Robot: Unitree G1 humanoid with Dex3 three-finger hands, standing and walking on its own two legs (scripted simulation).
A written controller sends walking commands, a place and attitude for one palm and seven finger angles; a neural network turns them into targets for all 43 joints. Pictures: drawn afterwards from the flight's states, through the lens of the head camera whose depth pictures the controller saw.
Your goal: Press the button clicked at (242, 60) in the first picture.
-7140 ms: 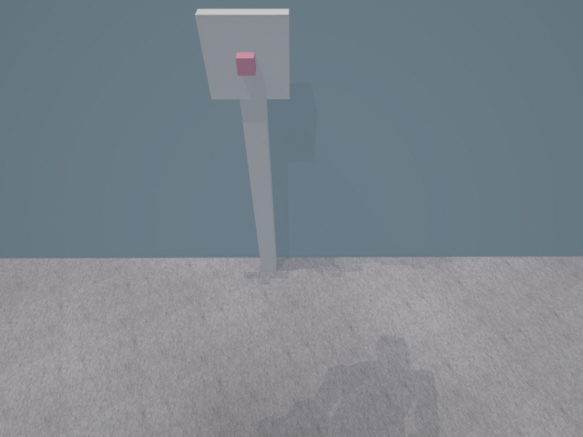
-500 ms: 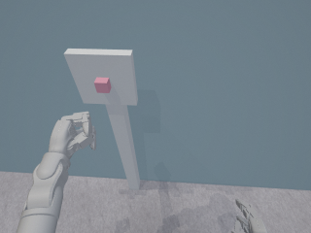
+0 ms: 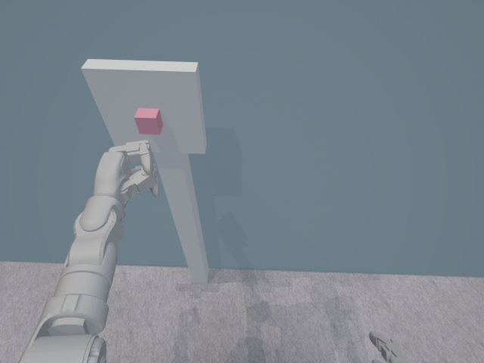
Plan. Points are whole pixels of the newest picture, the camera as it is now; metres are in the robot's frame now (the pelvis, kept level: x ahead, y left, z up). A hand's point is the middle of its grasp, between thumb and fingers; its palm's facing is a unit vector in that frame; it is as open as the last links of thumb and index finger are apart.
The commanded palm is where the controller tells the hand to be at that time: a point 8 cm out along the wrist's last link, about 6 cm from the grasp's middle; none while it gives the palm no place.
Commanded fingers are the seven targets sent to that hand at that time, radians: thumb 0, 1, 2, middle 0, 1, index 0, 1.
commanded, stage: aim a knuckle at the button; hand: left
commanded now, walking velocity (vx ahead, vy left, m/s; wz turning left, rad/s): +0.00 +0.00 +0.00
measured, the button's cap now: (149, 120) +0.49 +0.18 +0.14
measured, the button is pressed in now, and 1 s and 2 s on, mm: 0 0 12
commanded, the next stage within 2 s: press the button with the knuckle in 0.70 s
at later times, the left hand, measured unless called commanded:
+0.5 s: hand (153, 177) +0.39 +0.16 +0.11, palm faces -0.03 -1.00 +0.00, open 3.1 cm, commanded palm +0.36 +0.20 +0.11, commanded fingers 0.00 0.90 0.90 -1.30 -1.50 -1.30 -1.50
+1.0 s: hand (161, 171) +0.40 +0.15 +0.11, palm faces -0.02 -1.00 -0.01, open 3.1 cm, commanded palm +0.38 +0.20 +0.11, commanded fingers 0.00 0.90 0.90 -1.30 -1.50 -1.30 -1.50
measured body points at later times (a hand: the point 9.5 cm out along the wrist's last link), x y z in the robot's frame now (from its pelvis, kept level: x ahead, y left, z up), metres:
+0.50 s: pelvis +0.00 +0.01 +0.00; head +0.02 +0.01 +0.45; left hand +0.38 +0.21 +0.11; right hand +0.11 -0.25 -0.10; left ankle +0.00 +0.11 -0.72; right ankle -0.01 -0.10 -0.72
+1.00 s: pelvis +0.00 +0.00 +0.00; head +0.02 +0.00 +0.45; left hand +0.39 +0.20 +0.11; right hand +0.10 -0.25 -0.11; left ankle +0.00 +0.11 -0.72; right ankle -0.01 -0.10 -0.72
